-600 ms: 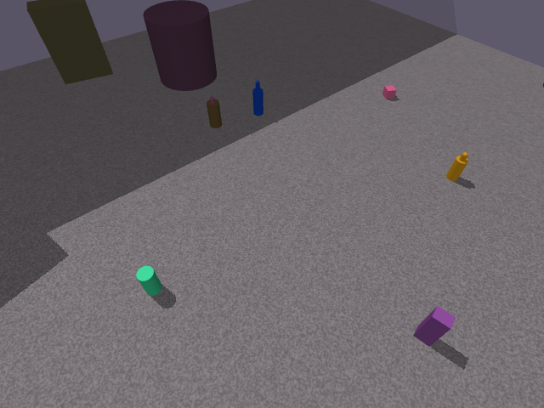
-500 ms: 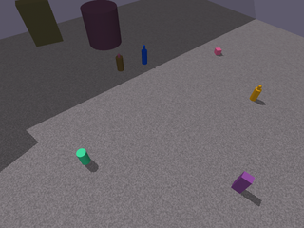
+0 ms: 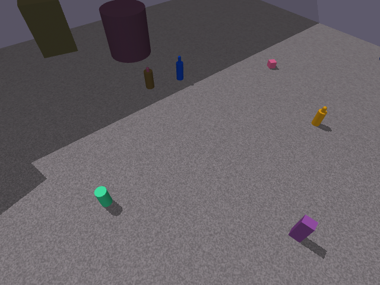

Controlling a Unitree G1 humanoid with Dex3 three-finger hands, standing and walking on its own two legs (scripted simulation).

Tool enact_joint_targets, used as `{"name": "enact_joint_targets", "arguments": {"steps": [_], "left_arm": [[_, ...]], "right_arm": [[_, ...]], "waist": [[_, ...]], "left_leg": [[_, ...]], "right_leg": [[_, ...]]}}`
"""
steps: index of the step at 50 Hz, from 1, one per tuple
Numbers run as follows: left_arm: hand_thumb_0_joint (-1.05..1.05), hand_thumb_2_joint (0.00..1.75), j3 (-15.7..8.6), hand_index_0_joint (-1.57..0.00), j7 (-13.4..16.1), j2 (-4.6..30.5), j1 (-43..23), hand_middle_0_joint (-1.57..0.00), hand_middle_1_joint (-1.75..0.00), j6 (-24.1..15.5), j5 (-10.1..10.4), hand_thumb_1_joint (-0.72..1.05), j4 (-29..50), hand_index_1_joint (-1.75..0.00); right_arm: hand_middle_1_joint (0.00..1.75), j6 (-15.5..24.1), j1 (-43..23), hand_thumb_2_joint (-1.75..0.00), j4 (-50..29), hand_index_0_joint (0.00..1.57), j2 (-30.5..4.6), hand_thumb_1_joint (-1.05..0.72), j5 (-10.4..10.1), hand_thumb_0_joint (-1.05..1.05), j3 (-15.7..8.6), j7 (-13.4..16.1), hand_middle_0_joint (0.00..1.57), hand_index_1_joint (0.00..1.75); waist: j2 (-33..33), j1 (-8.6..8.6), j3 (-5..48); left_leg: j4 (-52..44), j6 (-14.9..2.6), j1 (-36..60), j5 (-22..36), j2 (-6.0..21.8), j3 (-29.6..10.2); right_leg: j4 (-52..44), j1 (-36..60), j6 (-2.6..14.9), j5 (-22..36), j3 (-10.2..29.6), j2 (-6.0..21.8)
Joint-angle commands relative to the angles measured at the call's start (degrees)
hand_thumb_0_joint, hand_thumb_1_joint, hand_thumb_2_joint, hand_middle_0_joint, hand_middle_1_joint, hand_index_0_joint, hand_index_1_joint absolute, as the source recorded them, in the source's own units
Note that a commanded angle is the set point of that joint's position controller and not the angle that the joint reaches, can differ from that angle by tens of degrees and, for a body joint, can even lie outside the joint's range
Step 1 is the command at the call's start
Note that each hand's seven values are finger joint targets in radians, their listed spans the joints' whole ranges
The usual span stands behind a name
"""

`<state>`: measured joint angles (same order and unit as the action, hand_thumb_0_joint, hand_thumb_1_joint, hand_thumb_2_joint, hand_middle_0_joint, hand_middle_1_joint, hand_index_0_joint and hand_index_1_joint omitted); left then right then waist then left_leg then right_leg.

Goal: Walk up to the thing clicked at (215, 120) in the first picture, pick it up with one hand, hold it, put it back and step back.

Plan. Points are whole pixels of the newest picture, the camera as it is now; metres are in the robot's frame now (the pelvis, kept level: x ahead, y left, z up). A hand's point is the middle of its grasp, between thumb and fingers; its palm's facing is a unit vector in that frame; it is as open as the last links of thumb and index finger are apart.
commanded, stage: stand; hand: left
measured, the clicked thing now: (148, 77) +1.71 +0.41 -0.69
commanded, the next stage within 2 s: walk up in 0.52 s
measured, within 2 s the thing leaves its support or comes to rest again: neither
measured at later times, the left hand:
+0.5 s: hand out of the picture +0.08 +0.25 -0.16, palm faces -0.03 -0.94 -0.35, open 7.4 cm
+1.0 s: hand (37, 281) +0.15 +0.38 -0.17, palm faces +0.04 -0.93 -0.36, open 7.4 cm
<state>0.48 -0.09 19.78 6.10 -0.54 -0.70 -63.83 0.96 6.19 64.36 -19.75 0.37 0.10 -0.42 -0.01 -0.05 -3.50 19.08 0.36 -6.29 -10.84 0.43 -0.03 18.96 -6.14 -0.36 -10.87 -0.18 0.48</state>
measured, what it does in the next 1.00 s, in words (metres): walks ahead: left foot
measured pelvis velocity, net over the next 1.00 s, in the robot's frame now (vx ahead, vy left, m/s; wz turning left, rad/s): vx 0.13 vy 0.08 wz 0.08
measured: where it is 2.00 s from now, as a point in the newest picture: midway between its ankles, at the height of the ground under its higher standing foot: (175, 195)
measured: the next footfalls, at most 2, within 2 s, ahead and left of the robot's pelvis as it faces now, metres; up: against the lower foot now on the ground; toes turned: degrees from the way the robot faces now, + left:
left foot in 0.86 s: +0.20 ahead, +0.21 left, +0.00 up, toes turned +10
right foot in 1.36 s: +0.51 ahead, -0.04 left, +0.00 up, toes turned +0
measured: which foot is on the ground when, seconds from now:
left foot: down 0.00-0.60, up 0.62-0.84, down 0.86-1.00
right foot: down 0.00-0.88, up 0.90-1.00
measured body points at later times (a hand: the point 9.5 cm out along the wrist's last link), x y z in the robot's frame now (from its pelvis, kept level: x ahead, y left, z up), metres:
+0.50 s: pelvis +0.00 +0.00 +0.00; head +0.01 +0.00 +0.45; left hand +0.08 +0.30 -0.13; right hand +0.08 -0.30 -0.13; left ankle +0.00 +0.12 -0.75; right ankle -0.01 -0.12 -0.75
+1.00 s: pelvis +0.13 +0.08 -0.02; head +0.13 +0.11 +0.43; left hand +0.14 +0.43 -0.15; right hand +0.24 -0.25 -0.10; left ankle +0.16 +0.20 -0.75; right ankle +0.07 -0.07 -0.68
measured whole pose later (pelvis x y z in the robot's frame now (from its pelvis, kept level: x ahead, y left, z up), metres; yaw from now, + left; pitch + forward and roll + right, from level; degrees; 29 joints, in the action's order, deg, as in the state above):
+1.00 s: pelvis +0.13 +0.08 -0.02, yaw +5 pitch -2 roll +0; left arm -3.2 -3.4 27.7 14.9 -1.6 -1.1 -58.0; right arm 4.6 13.0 54.2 -23.6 0.7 -5.5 -4.4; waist 3.9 0.1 -2.7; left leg 33.2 -1.8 -16.3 -14.9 1.7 4.8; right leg 61.6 -19.5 2.7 -23.3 2.1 2.5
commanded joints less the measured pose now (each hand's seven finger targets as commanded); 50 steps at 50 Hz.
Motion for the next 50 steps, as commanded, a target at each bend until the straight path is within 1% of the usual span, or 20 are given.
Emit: {"name": "enact_joint_targets", "arguments": {"steps": [1, 25, 26, 27, 29, 30, 31, 32, 34, 35, 37, 39, 40, 42, 43, 44, 45, 46, 48, 50], "left_arm": [[0.00, 0.90, -2.44, -0.20, 0.59, 12.35, -2.15, -0.20, -0.30, -1.35, 0.21, 0.90, 3.33, -0.30], [0.00, 0.90, -2.49, -0.20, 0.72, 12.31, -1.88, -0.20, -0.30, -1.42, 0.21, 0.90, 3.41, -0.30], [0.00, 0.90, -6.89, -0.20, -1.30, 19.48, 1.33, -0.20, -0.30, -2.64, -0.73, 0.90, 6.12, -0.30], [0.00, 0.90, -7.12, -0.20, -1.93, 18.69, 2.27, -0.20, -0.30, -2.75, -1.36, 0.90, 5.95, -0.30], [0.00, 0.90, -7.81, -0.20, -2.53, 18.45, 5.04, -0.20, -0.30, -3.38, -1.42, 0.90, 6.71, -0.30], [0.00, 0.90, -8.58, -0.20, -2.34, 20.30, 8.74, -0.20, -0.30, -3.79, -1.63, 0.90, 6.00, -0.30], [0.00, 0.90, -9.01, -0.20, -2.07, 22.32, 9.47, -0.20, -0.30, -4.36, -2.00, 0.90, 7.12, -0.30], [0.00, 0.90, -9.02, -0.20, -2.05, 22.17, 8.16, -0.20, -0.30, -4.57, -1.59, 0.90, 8.28, -0.30], [0.00, 0.90, -8.83, -0.20, -2.12, 20.86, 4.08, -0.20, -0.30, -4.76, -1.63, 0.90, 10.20, -0.30], [0.00, 0.90, -8.82, -0.20, -2.21, 21.50, 1.73, -0.20, -0.30, -4.77, -1.65, 0.90, 11.33, -0.30], [0.00, 0.90, -8.68, -0.20, -2.60, 21.68, -0.41, -0.20, -0.30, -4.89, -1.69, 0.90, 12.97, -0.30], [0.00, 0.90, -8.48, -0.20, -2.99, 21.95, 1.02, -0.20, -0.30, -4.79, -1.47, 0.90, 12.99, -0.30], [0.00, 0.90, -8.57, -0.20, -3.26, 22.02, -0.90, -0.20, -0.30, -4.71, -1.60, 0.90, 13.53, -0.30], [0.00, 0.90, -7.78, -0.20, -3.51, 19.66, -0.40, -0.20, -0.30, -4.20, -1.35, 0.90, 13.45, -0.30], [0.00, 0.90, -6.86, -0.20, -3.54, 17.29, 2.60, -0.20, -0.30, -3.81, -1.28, 0.90, 13.14, -0.30], [0.00, 0.90, -5.43, -0.20, -3.64, 12.41, 4.80, -0.20, -0.30, -3.69, -0.91, 0.90, 14.01, -0.30], [0.00, 0.90, -5.62, -0.20, -3.06, 14.53, 2.37, -0.20, -0.30, -3.84, -0.25, 0.90, 15.28, -0.30], [0.00, 0.90, -5.77, -0.20, -2.65, 19.41, -0.21, -0.20, -0.30, -4.12, -0.44, 0.90, 15.49, -0.30], [0.00, 0.90, -5.78, -0.20, -3.11, 19.38, 5.52, -0.20, -0.30, -4.00, 0.86, 0.90, 12.24, -0.30], [0.00, 0.90, -6.29, -0.20, -3.79, 19.41, 7.65, -0.20, -0.30, -3.56, 0.38, 0.90, 10.90, -0.30]], "right_arm": [[0.30, 1.01, -1.50, -0.90, -3.43, 0.20, -11.96, -0.90, 0.11, 0.00, -2.14, 1.03, 0.20, 0.30], [0.30, 0.85, -1.61, -0.90, -3.58, 0.20, -12.13, -0.90, 0.09, 0.00, -2.35, 0.96, 0.20, 0.30], [0.30, 1.89, 2.09, -0.90, -6.49, 0.20, -17.93, -0.90, 0.88, 0.00, -6.50, -0.94, 0.20, 0.30], [0.30, 1.96, 0.36, -0.90, -6.94, 0.20, -18.14, -0.90, 1.45, 0.00, -6.87, -1.76, 0.20, 0.30], [0.30, 2.07, -5.99, -0.90, -10.93, 0.20, -15.16, -0.90, 1.55, 0.00, -6.69, -2.70, 0.20, 0.30], [0.30, 2.23, -9.55, -0.90, -12.68, 0.20, -12.48, -0.90, 1.69, 0.00, -6.17, -2.93, 0.20, 0.30], [0.30, 2.45, -10.42, -0.90, -13.56, 0.20, -12.29, -0.90, 1.94, 0.00, -6.14, -2.69, 0.20, 0.30], [0.30, 2.66, -8.80, -0.90, -13.22, 0.20, -14.41, -0.90, 1.78, 0.00, -6.72, -2.73, 0.20, 0.30], [0.30, 2.69, -3.35, -0.90, -12.39, 0.20, -16.03, -0.90, 1.23, 0.00, -7.49, -3.86, 0.20, 0.30], [0.30, 2.55, -1.72, -0.90, -12.31, 0.20, -16.15, -0.90, 1.13, 0.00, -7.86, -4.23, 0.20, 0.30], [0.30, 2.47, -1.27, -0.90, -12.30, 0.20, -15.71, -0.90, 1.33, 0.00, -8.08, -5.08, 0.20, 0.30], [0.30, 2.52, -1.81, -0.90, -13.01, 0.20, -15.05, -0.90, 1.41, 0.00, -8.34, -5.51, 0.20, 0.30], [0.30, 2.57, 2.60, -0.90, -12.18, 0.20, -14.56, -0.90, 1.12, 0.00, -8.47, -5.50, 0.20, 0.30], [0.30, 2.92, 10.08, -0.90, -9.39, 0.20, -15.95, -0.90, 1.29, 0.00, -9.80, -4.90, 0.20, 0.30], [0.30, 3.33, 15.32, -0.90, -8.08, 0.20, -17.74, -0.90, 1.62, 0.00, -10.71, -4.15, 0.20, 0.30], [0.30, 3.74, 23.20, -0.90, -7.31, 0.20, -23.17, -0.90, 2.38, 0.00, -12.02, -3.05, 0.20, 0.30], [0.30, 4.17, 20.38, -0.90, -10.03, 0.20, -28.68, -0.90, 1.09, 0.00, -12.18, -3.00, 0.20, 0.30], [0.30, 3.96, 15.17, -0.90, -11.56, 0.20, -27.97, -0.90, -0.30, 0.00, -12.24, -2.89, 0.20, 0.30], [0.30, 4.47, 8.62, -0.90, -13.95, 0.20, -22.27, -0.90, 0.01, 0.00, -9.62, -2.12, 0.20, 0.30], [0.30, 5.04, 8.15, -0.90, -14.19, 0.20, -20.00, -0.90, -0.44, 0.00, -8.36, -2.03, 0.20, 0.30]], "waist": [[0.36, 0.09, 5.47], [0.00, 0.14, 5.01], [-0.17, -0.24, 11.53], [-1.93, -1.45, 7.21], [1.29, -4.54, -1.40], [8.97, -7.41, -3.58], [10.03, -8.50, -3.67], [4.84, -7.00, -3.06], [5.24, -2.95, -0.47], [8.43, -1.83, -1.17], [9.66, -0.65, -2.31], [8.71, -1.06, -3.31], [8.14, 1.34, -1.34], [1.52, 5.00, 2.57], [-5.06, 7.02, 5.68], [-20.02, 10.09, 8.50], [-18.75, 9.14, 7.61], [-9.27, 7.16, 3.80], [-4.30, 2.04, 1.65], [-6.45, 0.55, -0.60]], "left_leg": [[-2.64, -1.65, 0.89, 9.96, 6.88, -5.18], [-3.20, -1.42, 1.99, 8.99, 7.03, -5.21], [2.40, -6.33, -0.74, -22.61, 4.88, -7.00], [3.20, -7.22, -7.98, -30.28, 5.68, -8.84], [10.77, -5.96, -23.02, -24.16, 4.39, -6.76], [20.63, -3.61, -33.74, -16.70, 0.10, 0.81], [29.03, -2.40, -39.39, -16.95, 2.55, -2.04], [31.63, -1.93, -37.70, -15.30, 3.56, -5.34], [30.11, -1.35, -32.82, -13.43, 5.63, -4.95], [27.22, -0.81, -29.53, -13.62, 6.78, -4.10], [23.12, -0.43, -23.26, -10.98, 6.55, -2.24], [18.44, -0.16, -17.31, -6.18, 5.38, 0.55], [15.15, -0.66, -11.80, -2.87, 4.97, 2.01], [11.95, -1.31, 5.24, 0.52, 1.14, 6.64], [11.50, -2.90, 16.19, -5.71, -0.44, 5.91], [0.90, -7.36, 22.14, -27.02, 10.68, -15.47], [-12.45, -14.05, 14.21, -42.19, 23.20, -43.72], [-12.79, -16.23, 7.49, -40.23, 25.11, -43.52], [-7.17, -12.63, 5.04, -25.24, 18.45, -24.35], [-9.42, -10.88, -3.03, -20.04, 15.85, -15.89]], "right_leg": [[-2.30, 1.19, 1.89, 9.22, 5.25, 7.10], [-3.13, 0.36, 1.93, 8.48, 5.20, 6.95], [3.36, 3.68, 3.90, -20.53, 3.50, 4.21], [5.17, -0.10, 5.27, -28.38, 6.16, 6.04], [0.54, 0.60, 8.38, -33.44, 14.01, 10.56], [-9.01, 8.20, 11.91, -36.22, 22.37, 17.14], [-14.24, 11.13, 15.90, -32.28, 30.13, 25.03], [-14.52, 9.55, 16.04, -31.54, 29.67, 24.81], [-13.57, 8.89, 13.49, -31.23, 20.14, 19.34], [-13.41, 6.04, 12.77, -29.61, 16.67, 18.96], [-12.56, -0.06, 11.69, -23.51, 9.91, 16.51], [-10.94, -5.68, 10.62, -20.69, 5.03, 14.67], [-8.11, -6.36, 10.12, -18.40, 3.09, 14.02], [4.35, -14.90, 8.49, -13.00, -2.61, 10.79], [18.93, -21.58, 7.70, -7.49, -6.02, 7.56], [41.37, -33.33, 4.85, -17.56, -8.15, -0.02], [49.53, -37.30, 4.46, -23.11, 1.62, -2.67], [50.91, -35.57, 4.40, -19.09, 7.90, 1.77], [46.50, -33.91, 3.24, -10.11, 7.58, 5.69], [40.51, -27.89, 1.63, -7.00, 5.07, 7.05]]}}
